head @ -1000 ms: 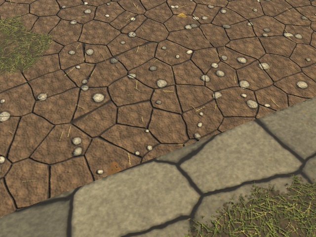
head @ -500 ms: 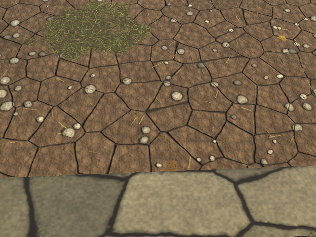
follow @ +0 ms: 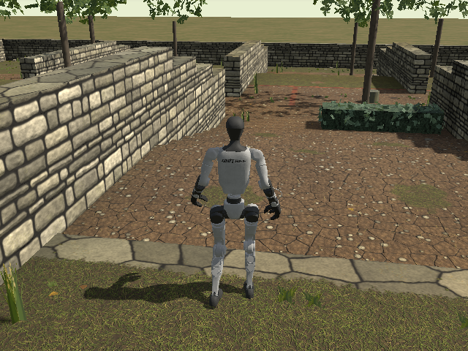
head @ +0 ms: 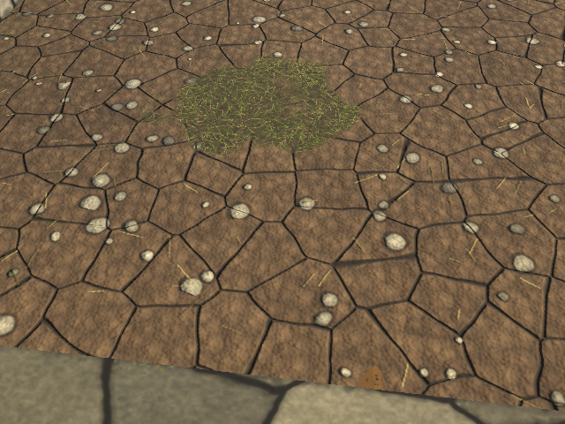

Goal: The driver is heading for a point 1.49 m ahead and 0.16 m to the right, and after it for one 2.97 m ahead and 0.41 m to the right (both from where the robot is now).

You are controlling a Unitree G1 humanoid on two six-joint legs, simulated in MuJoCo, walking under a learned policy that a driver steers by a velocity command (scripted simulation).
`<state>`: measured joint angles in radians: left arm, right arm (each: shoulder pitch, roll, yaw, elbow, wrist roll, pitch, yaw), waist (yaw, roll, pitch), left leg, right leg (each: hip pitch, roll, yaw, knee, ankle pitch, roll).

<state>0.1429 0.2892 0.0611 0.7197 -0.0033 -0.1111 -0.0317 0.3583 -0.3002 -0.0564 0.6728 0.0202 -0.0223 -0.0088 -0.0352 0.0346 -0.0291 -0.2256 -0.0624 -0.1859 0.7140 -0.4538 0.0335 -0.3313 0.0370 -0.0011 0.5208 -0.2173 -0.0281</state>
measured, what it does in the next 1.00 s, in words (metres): walks ahead: left foot, then right foot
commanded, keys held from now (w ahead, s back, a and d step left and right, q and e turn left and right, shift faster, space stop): w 1.00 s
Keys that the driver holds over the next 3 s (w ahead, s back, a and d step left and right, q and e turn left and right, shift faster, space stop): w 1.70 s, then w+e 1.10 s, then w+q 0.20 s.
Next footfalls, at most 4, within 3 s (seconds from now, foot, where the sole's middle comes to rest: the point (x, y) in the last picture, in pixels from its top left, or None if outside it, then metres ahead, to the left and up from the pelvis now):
0.42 left None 0.38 0.14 -0.77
0.94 right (330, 357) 0.69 -0.10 -0.78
1.48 left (243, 263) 1.01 0.13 -0.80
2.00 right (323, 200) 1.26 -0.13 -0.80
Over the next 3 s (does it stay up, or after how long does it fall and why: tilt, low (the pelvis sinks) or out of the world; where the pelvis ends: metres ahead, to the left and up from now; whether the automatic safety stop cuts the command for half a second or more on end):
stays up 1.61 -0.20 -0.04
